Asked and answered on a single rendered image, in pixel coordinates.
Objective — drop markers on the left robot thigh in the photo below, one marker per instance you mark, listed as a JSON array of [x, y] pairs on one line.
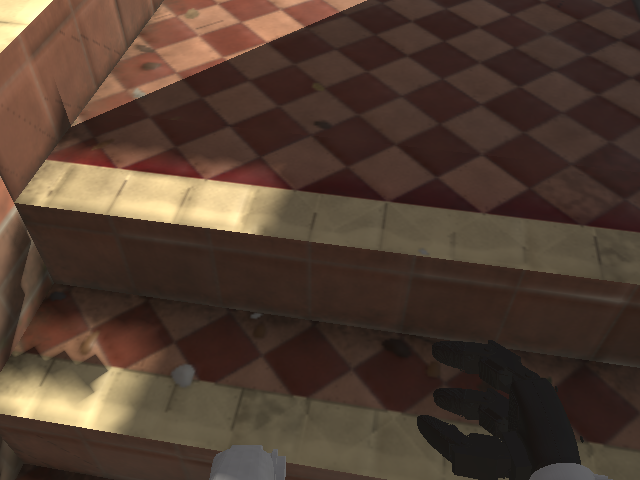
[[249, 462]]

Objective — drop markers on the right robot hand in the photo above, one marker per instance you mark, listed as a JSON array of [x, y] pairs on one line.
[[532, 424]]

